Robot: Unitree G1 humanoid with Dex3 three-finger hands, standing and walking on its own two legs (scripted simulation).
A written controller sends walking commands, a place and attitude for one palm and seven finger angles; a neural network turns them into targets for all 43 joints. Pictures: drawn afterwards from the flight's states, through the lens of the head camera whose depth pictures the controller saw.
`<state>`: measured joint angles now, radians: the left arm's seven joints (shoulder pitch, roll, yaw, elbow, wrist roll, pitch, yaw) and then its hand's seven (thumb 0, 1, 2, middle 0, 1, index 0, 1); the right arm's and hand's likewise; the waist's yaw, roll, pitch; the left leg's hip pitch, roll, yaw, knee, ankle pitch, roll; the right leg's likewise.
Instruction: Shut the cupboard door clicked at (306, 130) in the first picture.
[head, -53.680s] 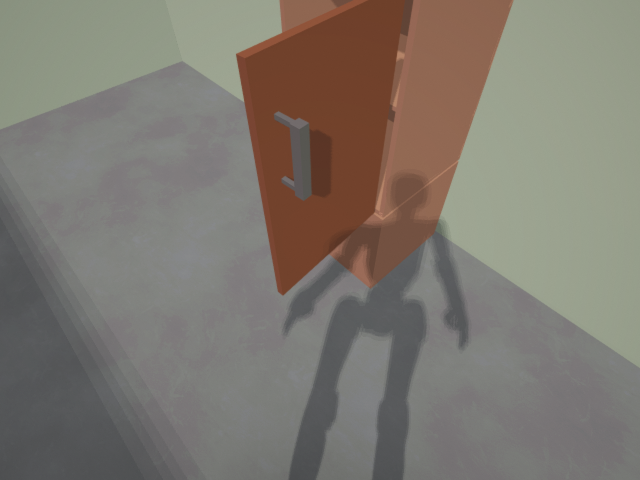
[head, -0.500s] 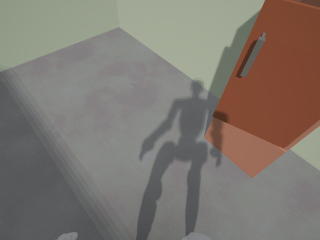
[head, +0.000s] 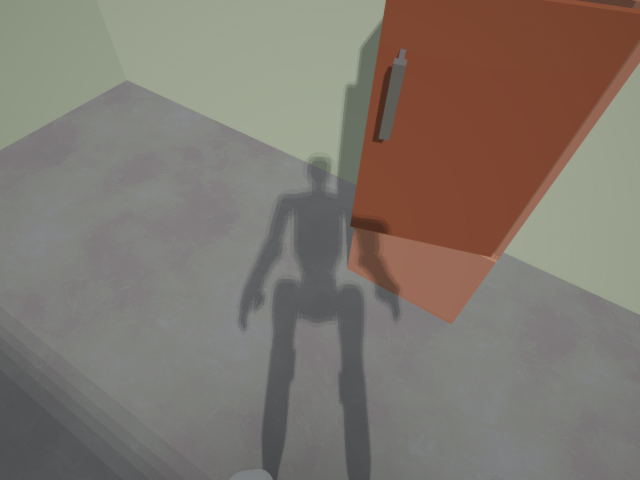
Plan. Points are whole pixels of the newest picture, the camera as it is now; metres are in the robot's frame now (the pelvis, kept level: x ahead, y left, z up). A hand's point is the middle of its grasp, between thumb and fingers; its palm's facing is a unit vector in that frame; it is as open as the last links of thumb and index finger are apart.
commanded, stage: turn to face it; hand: left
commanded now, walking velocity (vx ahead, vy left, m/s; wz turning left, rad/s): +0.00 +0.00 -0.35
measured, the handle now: (393, 96) +0.73 -0.07 +0.08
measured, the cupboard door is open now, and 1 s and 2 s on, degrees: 18 18 18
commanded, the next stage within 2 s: take the last steps up to it in 0.24 s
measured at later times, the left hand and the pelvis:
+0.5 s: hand (196, 470) +0.15 +0.18 -0.16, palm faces -0.22 -0.95 -0.21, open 7.3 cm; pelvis +0.01 +0.01 +0.00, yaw -12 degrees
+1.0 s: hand (229, 451) +0.18 +0.15 -0.19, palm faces -0.25 -0.96 -0.13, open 7.3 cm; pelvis +0.15 -0.03 +0.00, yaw -17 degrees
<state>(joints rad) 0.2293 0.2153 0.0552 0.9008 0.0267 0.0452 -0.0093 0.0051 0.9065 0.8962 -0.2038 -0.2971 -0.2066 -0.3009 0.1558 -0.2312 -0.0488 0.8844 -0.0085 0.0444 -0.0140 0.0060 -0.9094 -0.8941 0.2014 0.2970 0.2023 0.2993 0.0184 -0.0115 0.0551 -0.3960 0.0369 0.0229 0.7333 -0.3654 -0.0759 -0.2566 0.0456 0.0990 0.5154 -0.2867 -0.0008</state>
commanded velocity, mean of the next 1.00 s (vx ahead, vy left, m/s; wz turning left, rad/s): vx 0.19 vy -0.09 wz -0.19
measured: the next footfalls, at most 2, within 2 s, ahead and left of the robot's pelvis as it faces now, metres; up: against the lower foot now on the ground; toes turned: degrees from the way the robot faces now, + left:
left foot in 0.04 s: +0.06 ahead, +0.12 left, +0.00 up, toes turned +1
right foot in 0.52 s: +0.00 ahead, -0.10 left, +0.00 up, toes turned -15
